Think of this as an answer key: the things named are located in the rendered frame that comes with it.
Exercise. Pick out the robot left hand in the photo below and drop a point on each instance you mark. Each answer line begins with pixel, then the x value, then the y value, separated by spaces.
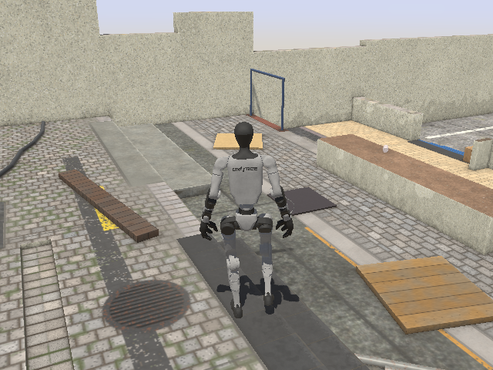
pixel 204 228

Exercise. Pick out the right robot upper arm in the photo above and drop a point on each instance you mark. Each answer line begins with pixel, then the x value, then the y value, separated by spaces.
pixel 273 175

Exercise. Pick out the left robot upper arm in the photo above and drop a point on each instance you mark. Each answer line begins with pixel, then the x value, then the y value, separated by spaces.
pixel 217 176

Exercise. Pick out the humanoid robot head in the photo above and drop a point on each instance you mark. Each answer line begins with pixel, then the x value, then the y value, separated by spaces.
pixel 244 133

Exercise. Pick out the robot left foot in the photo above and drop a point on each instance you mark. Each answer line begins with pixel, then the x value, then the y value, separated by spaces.
pixel 238 312

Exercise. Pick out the robot right hand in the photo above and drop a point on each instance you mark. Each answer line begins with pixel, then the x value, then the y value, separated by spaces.
pixel 287 225

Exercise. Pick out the robot left forearm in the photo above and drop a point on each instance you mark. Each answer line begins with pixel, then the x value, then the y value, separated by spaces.
pixel 208 208

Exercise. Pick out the robot right forearm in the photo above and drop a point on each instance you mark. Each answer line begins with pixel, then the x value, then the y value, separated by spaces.
pixel 282 206

